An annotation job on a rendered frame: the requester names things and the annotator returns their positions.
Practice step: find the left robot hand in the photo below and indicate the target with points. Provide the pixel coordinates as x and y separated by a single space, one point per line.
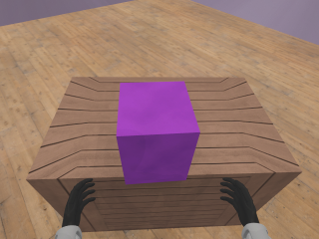
75 203

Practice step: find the right robot hand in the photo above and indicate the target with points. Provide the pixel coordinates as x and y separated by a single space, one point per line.
242 201

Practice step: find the left robot forearm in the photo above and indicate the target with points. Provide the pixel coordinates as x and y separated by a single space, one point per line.
69 232

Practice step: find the pedestal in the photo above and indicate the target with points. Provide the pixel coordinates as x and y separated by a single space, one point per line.
237 140

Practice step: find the carton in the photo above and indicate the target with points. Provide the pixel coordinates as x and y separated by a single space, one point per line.
157 131

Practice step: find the right robot forearm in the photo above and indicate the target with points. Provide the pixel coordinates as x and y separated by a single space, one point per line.
254 231

